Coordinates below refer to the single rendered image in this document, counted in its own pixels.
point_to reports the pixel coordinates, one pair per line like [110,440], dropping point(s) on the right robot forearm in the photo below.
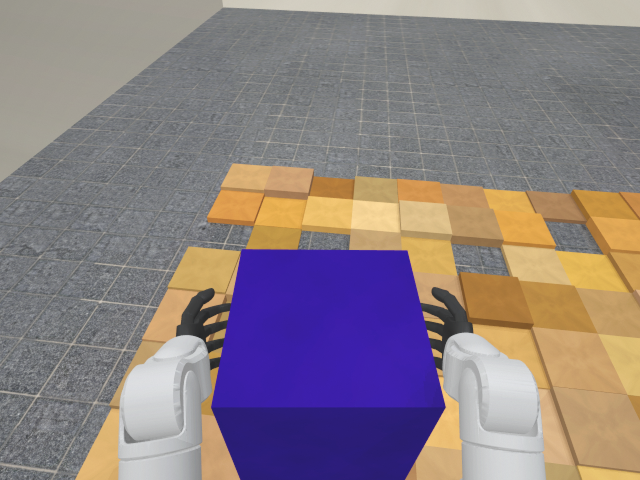
[500,420]

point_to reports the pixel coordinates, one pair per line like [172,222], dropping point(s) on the left robot forearm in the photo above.
[160,420]

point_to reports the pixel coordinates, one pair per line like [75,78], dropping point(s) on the carton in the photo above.
[326,370]

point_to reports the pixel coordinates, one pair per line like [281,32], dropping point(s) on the robot right hand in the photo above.
[455,321]

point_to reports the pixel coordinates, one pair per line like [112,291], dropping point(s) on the robot left hand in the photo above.
[193,319]

